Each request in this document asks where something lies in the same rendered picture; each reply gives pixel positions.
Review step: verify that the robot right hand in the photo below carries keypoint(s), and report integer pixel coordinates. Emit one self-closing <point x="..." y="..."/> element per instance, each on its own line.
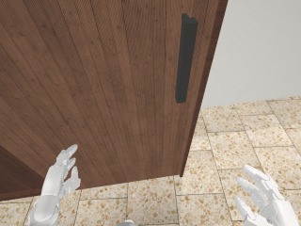
<point x="279" y="210"/>

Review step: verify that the robot left hand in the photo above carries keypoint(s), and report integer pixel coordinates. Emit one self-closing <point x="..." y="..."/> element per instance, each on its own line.
<point x="54" y="184"/>

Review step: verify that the robot left forearm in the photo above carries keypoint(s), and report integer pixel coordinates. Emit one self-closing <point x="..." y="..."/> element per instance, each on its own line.
<point x="45" y="211"/>

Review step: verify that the wardrobe door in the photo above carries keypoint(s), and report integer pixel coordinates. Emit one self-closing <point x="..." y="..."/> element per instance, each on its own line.
<point x="101" y="74"/>
<point x="15" y="175"/>

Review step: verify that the handle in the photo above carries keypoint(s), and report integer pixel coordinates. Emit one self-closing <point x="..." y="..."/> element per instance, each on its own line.
<point x="189" y="31"/>

